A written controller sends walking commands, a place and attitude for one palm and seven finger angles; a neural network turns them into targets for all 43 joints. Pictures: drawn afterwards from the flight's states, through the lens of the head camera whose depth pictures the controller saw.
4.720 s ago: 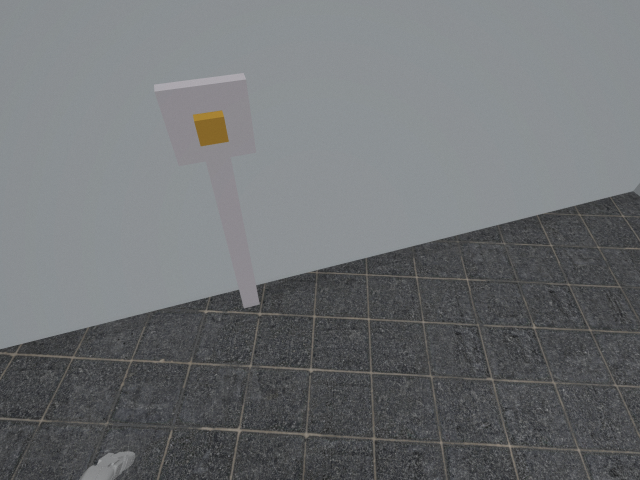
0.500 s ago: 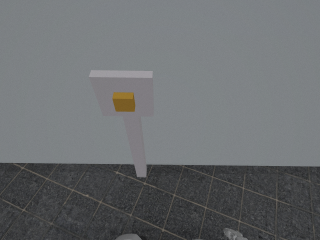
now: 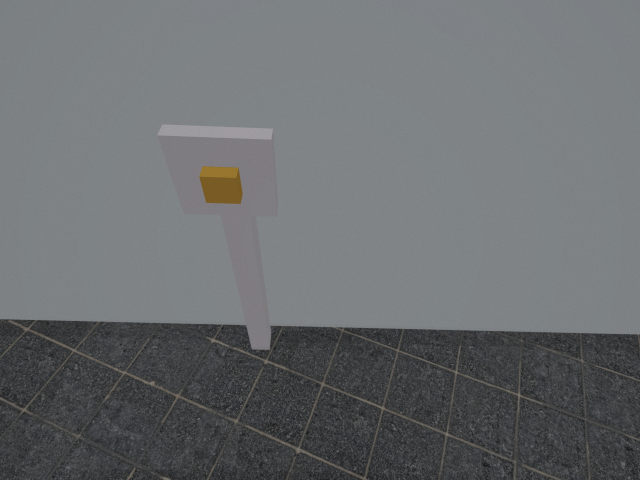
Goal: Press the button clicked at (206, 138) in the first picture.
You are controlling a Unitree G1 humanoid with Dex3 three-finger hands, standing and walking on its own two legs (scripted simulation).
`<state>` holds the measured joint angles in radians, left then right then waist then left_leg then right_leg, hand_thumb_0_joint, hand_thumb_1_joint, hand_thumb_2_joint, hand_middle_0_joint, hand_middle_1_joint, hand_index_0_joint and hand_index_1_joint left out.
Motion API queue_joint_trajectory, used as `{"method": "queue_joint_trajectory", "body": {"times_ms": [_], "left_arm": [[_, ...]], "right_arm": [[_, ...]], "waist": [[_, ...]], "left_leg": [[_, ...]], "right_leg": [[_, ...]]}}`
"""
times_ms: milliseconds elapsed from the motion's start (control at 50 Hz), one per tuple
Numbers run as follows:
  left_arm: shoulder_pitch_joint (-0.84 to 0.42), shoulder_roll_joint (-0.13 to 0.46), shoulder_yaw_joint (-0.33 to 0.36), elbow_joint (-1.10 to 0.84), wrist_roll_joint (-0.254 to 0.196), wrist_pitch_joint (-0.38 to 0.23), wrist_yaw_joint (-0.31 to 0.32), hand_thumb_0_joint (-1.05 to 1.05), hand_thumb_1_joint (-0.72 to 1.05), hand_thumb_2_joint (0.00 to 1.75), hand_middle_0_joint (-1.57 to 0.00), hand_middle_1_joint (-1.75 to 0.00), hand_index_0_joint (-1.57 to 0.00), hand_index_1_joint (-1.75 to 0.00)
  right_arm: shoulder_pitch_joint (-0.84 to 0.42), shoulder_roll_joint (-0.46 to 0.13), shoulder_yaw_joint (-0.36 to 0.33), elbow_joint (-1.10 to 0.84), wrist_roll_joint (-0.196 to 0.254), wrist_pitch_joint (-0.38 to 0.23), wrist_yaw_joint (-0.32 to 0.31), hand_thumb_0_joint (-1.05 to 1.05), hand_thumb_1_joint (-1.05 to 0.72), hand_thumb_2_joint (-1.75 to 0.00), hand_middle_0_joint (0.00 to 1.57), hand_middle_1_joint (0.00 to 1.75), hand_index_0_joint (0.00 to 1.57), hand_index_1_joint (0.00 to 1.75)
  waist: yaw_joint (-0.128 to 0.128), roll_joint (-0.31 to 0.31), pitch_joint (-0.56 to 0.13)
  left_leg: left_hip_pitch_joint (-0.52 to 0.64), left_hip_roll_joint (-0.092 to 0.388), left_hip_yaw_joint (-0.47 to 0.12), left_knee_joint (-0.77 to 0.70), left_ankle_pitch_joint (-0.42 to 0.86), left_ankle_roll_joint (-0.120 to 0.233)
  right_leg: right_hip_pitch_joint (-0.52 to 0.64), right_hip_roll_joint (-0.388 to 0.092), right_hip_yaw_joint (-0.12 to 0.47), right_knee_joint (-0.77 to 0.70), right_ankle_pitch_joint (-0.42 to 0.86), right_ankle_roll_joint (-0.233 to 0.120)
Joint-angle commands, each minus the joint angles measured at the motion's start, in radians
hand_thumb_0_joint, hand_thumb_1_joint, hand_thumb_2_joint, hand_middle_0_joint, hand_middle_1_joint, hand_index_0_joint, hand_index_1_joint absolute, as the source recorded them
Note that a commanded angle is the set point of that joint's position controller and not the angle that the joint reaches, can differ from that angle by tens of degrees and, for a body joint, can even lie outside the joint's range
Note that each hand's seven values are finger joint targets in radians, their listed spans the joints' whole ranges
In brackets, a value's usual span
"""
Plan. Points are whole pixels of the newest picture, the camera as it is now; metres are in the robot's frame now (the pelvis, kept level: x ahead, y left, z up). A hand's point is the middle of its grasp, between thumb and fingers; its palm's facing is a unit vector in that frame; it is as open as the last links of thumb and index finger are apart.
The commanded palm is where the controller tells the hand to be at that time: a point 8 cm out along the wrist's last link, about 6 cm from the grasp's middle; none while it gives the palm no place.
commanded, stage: come to a stop and stand still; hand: left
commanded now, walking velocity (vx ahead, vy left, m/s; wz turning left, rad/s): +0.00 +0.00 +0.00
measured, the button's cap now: (222, 184) +0.56 +0.21 +0.01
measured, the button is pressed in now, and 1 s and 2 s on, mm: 0 0 0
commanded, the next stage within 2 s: look again from close up in 0.40 s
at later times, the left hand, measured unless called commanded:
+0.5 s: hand out of the picture -0.04 +0.16 -0.17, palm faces +0.04 -0.99 -0.15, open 7.4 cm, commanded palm none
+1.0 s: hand out of the picture +0.03 +0.20 -0.16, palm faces +0.01 -0.97 -0.24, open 7.3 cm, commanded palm none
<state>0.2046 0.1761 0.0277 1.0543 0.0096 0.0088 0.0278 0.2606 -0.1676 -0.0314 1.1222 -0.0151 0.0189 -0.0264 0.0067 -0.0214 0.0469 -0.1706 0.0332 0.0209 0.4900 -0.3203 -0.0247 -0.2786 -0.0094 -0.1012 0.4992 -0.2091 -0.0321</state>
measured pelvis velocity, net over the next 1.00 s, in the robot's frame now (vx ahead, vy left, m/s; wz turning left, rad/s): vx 0.01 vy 0.02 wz -0.02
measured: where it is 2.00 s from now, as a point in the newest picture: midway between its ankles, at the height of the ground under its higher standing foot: outside the picture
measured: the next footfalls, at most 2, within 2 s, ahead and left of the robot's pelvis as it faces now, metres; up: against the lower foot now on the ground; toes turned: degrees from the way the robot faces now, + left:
none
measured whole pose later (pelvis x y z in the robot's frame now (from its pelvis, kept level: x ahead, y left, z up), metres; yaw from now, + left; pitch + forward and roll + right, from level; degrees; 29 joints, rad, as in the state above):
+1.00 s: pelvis +0.01 +0.02 +0.00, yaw -1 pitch -1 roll +1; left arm 0.26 0.14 0.00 1.11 0.01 -0.02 0.04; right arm 0.33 -0.15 0.02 1.10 -0.02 -0.03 -0.02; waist -0.01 0.05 0.03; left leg -0.11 -0.01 0.06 0.43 -0.31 0.01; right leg -0.25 -0.05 -0.06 0.51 -0.24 0.00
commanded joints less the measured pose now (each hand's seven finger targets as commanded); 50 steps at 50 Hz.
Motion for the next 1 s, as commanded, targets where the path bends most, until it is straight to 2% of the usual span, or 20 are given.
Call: {"method": "queue_joint_trajectory", "body": {"times_ms": [0,40,120,180,240,300,460,480,500,520,560,580,620,660,740,780,900,980], "left_arm": [[0.058,0.097,0.012,0.006,-0.005,-0.013,0.0,0.0,0.9,0.9,-0.2,-0.3,-0.2,-0.3],[0.06,0.093,0.011,0.02,-0.003,-0.012,-0.002,0.0,0.9,0.9,-0.2,-0.3,-0.2,-0.3],[0.074,0.083,0.005,0.043,0.001,-0.006,-0.002,0.0,0.9,0.9,-0.2,-0.3,-0.2,-0.3],[0.092,0.074,0.004,0.05,0.004,-0.005,-0.001,0.0,0.9,0.9,-0.2,-0.3,-0.2,-0.3],[0.114,0.064,0.003,0.053,0.004,-0.009,0.001,0.0,0.9,0.9,-0.2,-0.3,-0.2,-0.3],[0.13,0.054,0.003,0.055,0.003,-0.014,0.003,0.0,0.9,0.9,-0.2,-0.3,-0.2,-0.3],[0.16,0.037,-0.003,0.075,0.002,-0.024,0.006,0.0,0.9,0.9,-0.2,-0.3,-0.2,-0.3],[0.237,0.058,-0.02,0.099,0.014,-0.045,0.048,0.0,0.9,0.9,-0.2,-0.3,-0.2,-0.3],[0.21,0.103,-0.013,0.065,0.007,-0.051,0.035,0.0,0.9,0.9,-0.2,-0.3,-0.2,-0.3],[0.168,0.095,-0.009,0.05,0.009,-0.05,0.026,0.0,0.9,0.9,-0.2,-0.3,-0.2,-0.3],[0.15,0.077,-0.013,0.036,0.009,-0.044,0.016,0.0,0.9,0.9,-0.2,-0.3,-0.2,-0.3],[0.15,0.061,-0.016,0.036,0.008,-0.043,0.013,0.0,0.9,0.9,-0.2,-0.3,-0.2,-0.3],[0.154,0.038,-0.024,0.039,0.006,-0.045,0.009,0.0,0.9,0.9,-0.2,-0.3,-0.2,-0.3],[0.146,0.034,-0.025,0.043,0.004,-0.043,0.006,0.0,0.9,0.9,-0.2,-0.3,-0.2,-0.3],[0.148,0.033,-0.026,0.042,-0.001,-0.044,0.008,0.0,0.9,0.9,-0.2,-0.3,-0.2,-0.3],[0.143,0.037,-0.023,0.042,-0.001,-0.043,0.009,0.0,0.9,0.9,-0.2,-0.3,-0.2,-0.3],[0.128,0.05,-0.017,0.035,-0.003,-0.042,0.01,0.0,0.9,0.9,-0.2,-0.3,-0.2,-0.3],[0.117,0.057,-0.014,0.034,-0.004,-0.041,0.01,0.0,0.9,0.9,-0.2,-0.3,-0.2,-0.3]], "right_arm": [[-0.001,-0.087,0.002,-0.03,0.001,-0.035,-0.009,0.0,-0.9,-0.9,0.2,0.3,0.2,0.3],[0.01,-0.079,0.003,-0.024,0.001,-0.029,-0.009,0.0,-0.9,-0.9,0.2,0.3,0.2,0.3],[0.06,-0.062,0.004,-0.01,-0.003,-0.017,-0.008,0.0,-0.9,-0.9,0.2,0.3,0.2,0.3],[0.09,-0.057,0.005,-0.004,-0.003,-0.014,-0.008,0.0,-0.9,-0.9,0.2,0.3,0.2,0.3],[0.111,-0.05,0.005,0.0,-0.002,-0.017,-0.008,0.0,-0.9,-0.9,0.2,0.3,0.2,0.3],[0.126,-0.044,0.007,0.0,-0.001,-0.022,-0.009,0.0,-0.9,-0.9,0.2,0.3,0.2,0.3],[0.136,-0.034,0.012,0.008,0.005,-0.036,-0.013,0.0,-0.9,-0.9,0.2,0.3,0.2,0.3],[0.014,-0.073,0.017,-0.063,0.006,-0.055,0.004,0.0,-0.9,-0.9,0.2,0.3,0.2,0.3],[0.081,-0.024,0.017,-0.087,0.003,-0.039,0.006,0.0,-0.9,-0.9,0.2,0.3,0.2,0.3],[0.132,-0.013,0.019,-0.072,-0.002,-0.045,0.005,0.0,-0.9,-0.9,0.2,0.3,0.2,0.3],[0.18,-0.024,0.022,-0.078,-0.007,-0.048,0.006,0.0,-0.9,-0.9,0.2,0.3,0.2,0.3],[0.168,-0.027,0.023,-0.082,-0.005,-0.05,0.006,0.0,-0.9,-0.9,0.2,0.3,0.2,0.3],[0.157,-0.039,0.026,-0.093,0.001,-0.055,0.001,0.0,-0.9,-0.9,0.2,0.3,0.2,0.3],[0.162,-0.047,0.028,-0.093,0.001,-0.056,0.0,0.0,-0.9,-0.9,0.2,0.3,0.2,0.3],[0.169,-0.056,0.035,-0.081,0.002,-0.062,-0.003,0.0,-0.9,-0.9,0.2,0.3,0.2,0.3],[0.166,-0.057,0.035,-0.072,0.0,-0.064,-0.005,0.0,-0.9,-0.9,0.2,0.3,0.2,0.3],[0.159,-0.06,0.039,-0.05,0.0,-0.063,-0.006,0.0,-0.9,-0.9,0.2,0.3,0.2,0.3],[0.148,-0.061,0.039,-0.038,0.0,-0.062,-0.008,0.0,-0.9,-0.9,0.2,0.3,0.2,0.3]], "waist": [[0.027,0.17,-0.086],[0.026,0.123,-0.032],[0.014,0.03,0.084],[0.008,0.005,0.103],[0.005,-0.013,0.075],[0.001,-0.009,0.047],[0.003,0.028,0.03],[0.039,0.077,0.057],[-0.01,0.092,-0.037],[-0.033,0.115,-0.015],[-0.034,0.133,-0.029],[-0.027,0.129,-0.014],[-0.017,0.052,0.024],[-0.015,0.018,0.061],[-0.011,0.01,0.069],[-0.009,0.026,0.06],[-0.006,-0.003,0.029],[-0.006,0.016,0.009]], "left_leg": [[-0.067,0.12,-0.089,-0.183,0.182,0.046],[-0.109,0.104,-0.081,-0.209,0.054,0.04],[-0.13,0.073,-0.064,-0.225,-0.06,0.04],[-0.13,0.066,-0.058,-0.227,-0.096,0.046],[-0.104,0.061,-0.048,-0.212,-0.071,0.049],[-0.091,0.062,-0.05,-0.209,-0.053,0.051],[-0.073,0.076,-0.05,-0.206,0.025,0.048],[-0.127,0.089,0.018,-0.021,0.101,0.017],[-0.092,0.016,-0.009,-0.01,-0.046,0.017],[-0.068,0.021,-0.022,-0.055,-0.003,0.033],[-0.097,0.049,-0.05,-0.086,-0.02,0.046],[-0.123,0.062,-0.076,-0.121,-0.01,0.054],[-0.156,0.073,-0.099,-0.15,0.011,0.064],[-0.167,0.074,-0.1,-0.167,0.017,0.067],[-0.131,0.066,-0.082,-0.168,0.114,0.065],[-0.112,0.066,-0.078,-0.166,0.164,0.064],[-0.074,0.064,-0.062,-0.161,0.22,0.06],[-0.054,0.065,-0.06,-0.155,0.255,0.057]], "right_leg": [[0.189,-0.096,0.102,-0.108,0.107,0.02],[0.183,-0.092,0.119,-0.141,0.053,0.017],[0.09,-0.093,0.149,-0.208,-0.101,0.02],[0.046,-0.09,0.159,-0.229,-0.168,0.025],[0.037,-0.093,0.161,-0.229,-0.166,0.026],[0.044,-0.091,0.163,-0.22,-0.14,0.023],[0.071,-0.093,0.148,-0.185,-0.016,0.014],[0.071,-0.14,0.149,-0.105,0.229,0.005],[0.046,-0.173,0.226,-0.169,-0.089,-0.023],[-0.025,-0.157,0.22,-0.149,-0.204,-0.041],[-0.022,-0.111,0.153,-0.099,-0.198,-0.028],[-0.006,-0.094,0.143,-0.079,-0.154,-0.022],[0.029,-0.083,0.133,-0.071,-0.079,-0.017],[0.032,-0.081,0.127,-0.068,-0.057,-0.015],[0.057,-0.091,0.126,-0.065,0.038,-0.012],[0.071,-0.091,0.123,-0.056,0.078,-0.011],[0.114,-0.101,0.117,-0.052,0.149,-0.01],[0.136,-0.103,0.115,-0.047,0.186,-0.011]]}}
